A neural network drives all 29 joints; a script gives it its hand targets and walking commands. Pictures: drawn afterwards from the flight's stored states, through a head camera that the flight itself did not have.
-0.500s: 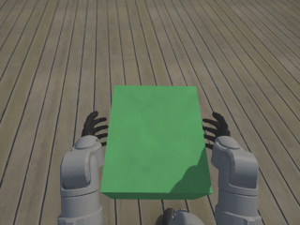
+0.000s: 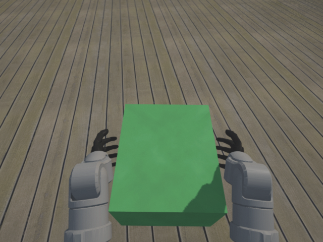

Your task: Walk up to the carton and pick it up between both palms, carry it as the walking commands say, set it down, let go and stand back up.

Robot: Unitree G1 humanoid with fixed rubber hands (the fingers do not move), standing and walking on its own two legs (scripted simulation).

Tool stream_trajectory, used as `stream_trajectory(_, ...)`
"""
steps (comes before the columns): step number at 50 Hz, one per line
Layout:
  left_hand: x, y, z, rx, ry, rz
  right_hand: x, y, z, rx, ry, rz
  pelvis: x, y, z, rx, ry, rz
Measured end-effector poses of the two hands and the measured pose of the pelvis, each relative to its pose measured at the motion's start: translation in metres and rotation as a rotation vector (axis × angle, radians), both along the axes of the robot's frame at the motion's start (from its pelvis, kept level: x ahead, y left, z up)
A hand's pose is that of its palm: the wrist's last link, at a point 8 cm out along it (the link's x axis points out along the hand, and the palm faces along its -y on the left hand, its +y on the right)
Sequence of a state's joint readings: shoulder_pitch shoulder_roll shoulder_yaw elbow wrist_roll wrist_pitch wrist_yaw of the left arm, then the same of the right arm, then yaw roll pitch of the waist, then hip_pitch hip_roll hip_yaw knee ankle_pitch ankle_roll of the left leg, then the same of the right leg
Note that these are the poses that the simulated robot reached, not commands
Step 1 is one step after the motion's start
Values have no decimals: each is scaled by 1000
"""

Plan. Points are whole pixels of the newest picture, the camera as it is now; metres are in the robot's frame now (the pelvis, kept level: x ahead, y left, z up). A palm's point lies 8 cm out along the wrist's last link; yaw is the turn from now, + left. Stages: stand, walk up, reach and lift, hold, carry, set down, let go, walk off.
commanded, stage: carry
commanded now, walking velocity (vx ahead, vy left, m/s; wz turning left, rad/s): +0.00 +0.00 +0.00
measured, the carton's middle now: (166, 163) +0.32 +0.00 +0.00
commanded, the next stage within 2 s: none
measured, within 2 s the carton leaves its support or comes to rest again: neither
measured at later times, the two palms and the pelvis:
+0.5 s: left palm (95, 167) +0.27 +0.16 +0.08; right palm (232, 170) +0.26 -0.14 +0.08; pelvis -0.01 +0.01 +0.00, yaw +0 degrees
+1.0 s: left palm (92, 181) +0.23 +0.16 +0.08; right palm (238, 182) +0.23 -0.15 +0.08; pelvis -0.05 +0.01 +0.00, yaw +0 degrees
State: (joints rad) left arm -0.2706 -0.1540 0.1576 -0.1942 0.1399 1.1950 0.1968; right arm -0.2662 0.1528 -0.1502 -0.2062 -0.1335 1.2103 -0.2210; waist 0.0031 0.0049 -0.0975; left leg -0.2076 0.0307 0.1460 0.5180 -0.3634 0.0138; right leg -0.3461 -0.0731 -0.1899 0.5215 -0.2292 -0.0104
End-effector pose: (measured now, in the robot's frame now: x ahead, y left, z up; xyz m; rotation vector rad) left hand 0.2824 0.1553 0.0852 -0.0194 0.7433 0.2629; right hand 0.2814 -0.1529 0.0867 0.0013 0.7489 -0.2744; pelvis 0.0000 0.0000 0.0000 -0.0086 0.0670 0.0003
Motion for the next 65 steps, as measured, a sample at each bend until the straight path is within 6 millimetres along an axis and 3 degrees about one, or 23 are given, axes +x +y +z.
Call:
stream_trajectory(11, 3, 11, -7, -5, 22, 4, 3, 11, -7, 0, 22, -5, 5, 12, -4, -6, -12, 0)
stream_trajectory(51, -51, 5, -3, 0, -9, 4, -51, 5, -4, -6, -7, 8, -47, 4, -1, 6, -34, -2)
stream_trajectory(56, -53, -5, -7, -27, -6, 16, -53, -5, -4, -15, -4, 9, -50, -7, -6, 0, -31, -12)
stream_trajectory(65, -50, -42, -11, 1, 34, -10, -57, -42, -15, 16, 36, -33, -52, -35, -7, 1, -24, -7)
